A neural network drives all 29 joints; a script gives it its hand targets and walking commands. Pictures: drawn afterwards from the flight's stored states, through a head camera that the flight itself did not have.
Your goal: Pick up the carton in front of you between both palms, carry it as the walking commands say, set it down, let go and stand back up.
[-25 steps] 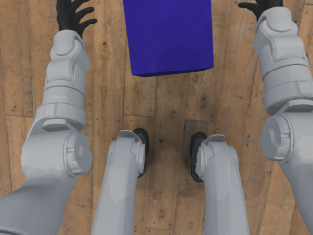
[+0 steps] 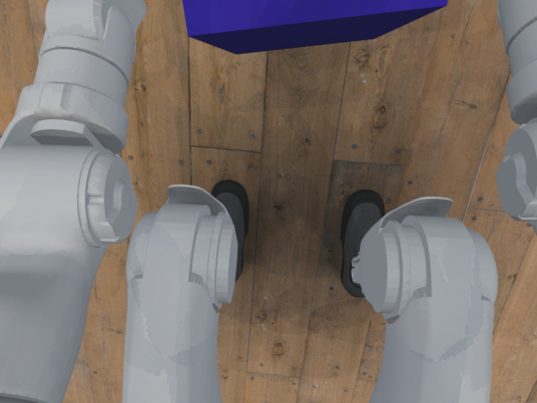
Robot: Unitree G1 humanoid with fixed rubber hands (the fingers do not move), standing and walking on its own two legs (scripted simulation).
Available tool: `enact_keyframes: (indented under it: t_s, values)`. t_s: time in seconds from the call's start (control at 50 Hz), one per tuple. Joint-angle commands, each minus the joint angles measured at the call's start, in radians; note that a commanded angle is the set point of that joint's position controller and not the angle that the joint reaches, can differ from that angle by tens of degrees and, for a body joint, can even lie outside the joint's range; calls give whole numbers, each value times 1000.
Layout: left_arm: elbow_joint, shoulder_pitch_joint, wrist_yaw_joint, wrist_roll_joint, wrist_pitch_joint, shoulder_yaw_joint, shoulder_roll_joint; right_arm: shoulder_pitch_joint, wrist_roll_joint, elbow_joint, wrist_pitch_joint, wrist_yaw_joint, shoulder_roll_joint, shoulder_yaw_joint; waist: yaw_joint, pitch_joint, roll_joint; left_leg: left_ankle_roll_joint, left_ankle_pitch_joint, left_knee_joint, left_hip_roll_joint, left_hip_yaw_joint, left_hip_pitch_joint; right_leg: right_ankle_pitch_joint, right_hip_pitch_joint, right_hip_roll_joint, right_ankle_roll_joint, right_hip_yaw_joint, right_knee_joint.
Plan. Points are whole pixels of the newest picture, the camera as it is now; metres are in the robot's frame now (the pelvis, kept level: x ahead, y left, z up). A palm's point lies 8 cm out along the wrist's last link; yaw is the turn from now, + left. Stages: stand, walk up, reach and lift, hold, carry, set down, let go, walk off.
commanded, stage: reach and lift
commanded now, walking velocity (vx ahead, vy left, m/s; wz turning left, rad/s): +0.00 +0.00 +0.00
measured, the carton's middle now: out of the picture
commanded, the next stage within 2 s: none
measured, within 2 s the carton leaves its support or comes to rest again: leaves its support in 0.84 s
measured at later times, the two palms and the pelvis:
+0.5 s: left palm out of the picture +0.55 +0.16 -0.18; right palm out of the picture +0.58 -0.14 -0.18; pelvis -0.01 -0.01 +0.00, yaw +1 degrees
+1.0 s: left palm out of the picture +0.54 +0.15 -0.09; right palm out of the picture +0.56 -0.15 -0.10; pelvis +0.01 +0.00 +0.01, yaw -1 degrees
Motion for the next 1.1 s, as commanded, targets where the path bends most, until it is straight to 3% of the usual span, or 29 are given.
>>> enact_keyframes:
  t_s: [0.0,0.1,0.26,0.4,0.44,0.46,0.48,0.54,0.58,0.64,0.72,0.84,0.9,0.94,0.98,1.08]
  values:
    - [-119,-269,9,-16,-34,-6,127,-329,18,-133,-36,2,-124,18,35,-1390,-89,-7,493,-111,-2,65,666,422,610,-10,4,-59,-114]
    - [-127,-164,22,-27,-41,-15,83,-250,29,-132,-46,5,-101,39,34,-1450,-108,-8,559,-100,-17,69,691,486,629,-4,1,-60,-103]
    - [-102,-175,9,7,-39,22,73,-233,-7,-72,-33,6,-62,12,28,-1282,-102,-14,373,-125,-14,87,534,342,568,-6,-2,-36,-155]
    - [-102,-281,-6,1,-30,-17,-26,-332,1,-92,-21,16,52,48,28,-1251,-100,-11,314,-142,-26,89,549,284,594,7,-7,-36,-173]
    - [-97,-287,-10,34,-25,11,-59,-341,-33,-91,-16,20,85,27,26,-1229,-98,-13,304,-141,-34,92,562,273,599,15,-4,-41,-175]
    - [-107,-306,-21,50,-21,14,-112,-350,-58,-94,-11,27,134,18,20,-1218,-97,-12,302,-140,-41,93,567,271,604,20,-4,-45,-177]
    - [-134,-381,-59,52,-10,-38,-311,-414,-53,-114,-3,65,346,68,20,-1214,-98,-6,303,-141,-51,92,569,275,601,33,-8,-48,-177]
    - [-162,-506,-190,107,43,-79,-736,-442,-96,-110,39,199,801,83,12,-1111,-105,-1,250,-123,-77,96,517,249,556,60,-18,-62,-154]
    - [-202,-511,-255,125,79,-88,-867,-390,-119,-134,66,262,951,49,7,-1070,-94,8,235,-114,-86,103,493,235,499,66,-27,-74,-147]
    - [-246,-484,-302,112,114,-116,-966,-363,-124,-182,91,303,1028,36,-8,-1067,-72,18,246,-104,-88,107,485,227,446,70,-36,-93,-141]
    - [-307,-497,-320,45,125,-171,-1060,-378,-77,-280,102,307,1110,88,-11,-1235,-88,22,374,-81,-90,108,540,344,526,74,-38,-99,-120]
    - [-542,-522,-292,-35,157,-307,-1191,-454,-1,-605,125,268,1269,229,-6,-1922,-124,11,643,-101,-108,123,726,688,897,88,-26,-106,-121]
    - [-648,-520,-288,-22,194,-357,-1242,-416,-31,-705,167,244,1351,250,-10,-2136,-134,0,646,-144,-125,135,691,755,1010,104,-19,-106,-153]
    - [-668,-493,-286,3,215,-368,-1244,-329,-67,-678,198,237,1382,224,-20,-2070,-124,-5,588,-186,-130,141,645,706,987,115,-13,-113,-198]
    - [-622,-434,-290,47,231,-342,-1257,-233,-113,-593,223,241,1411,187,-21,-1896,-114,-2,481,-241,-133,138,603,572,857,120,-9,-119,-262]
    - [-412,-319,-306,248,266,-123,-1242,-143,-257,-355,255,278,1420,-14,25,-1452,-105,16,198,-381,-129,130,512,191,533,122,-15,-125,-416]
